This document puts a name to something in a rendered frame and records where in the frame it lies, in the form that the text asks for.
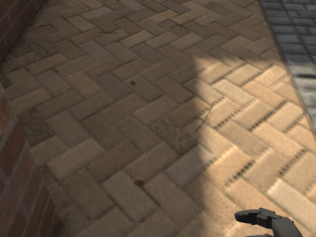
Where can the right robot hand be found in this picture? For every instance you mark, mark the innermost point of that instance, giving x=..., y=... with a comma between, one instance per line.
x=281, y=226

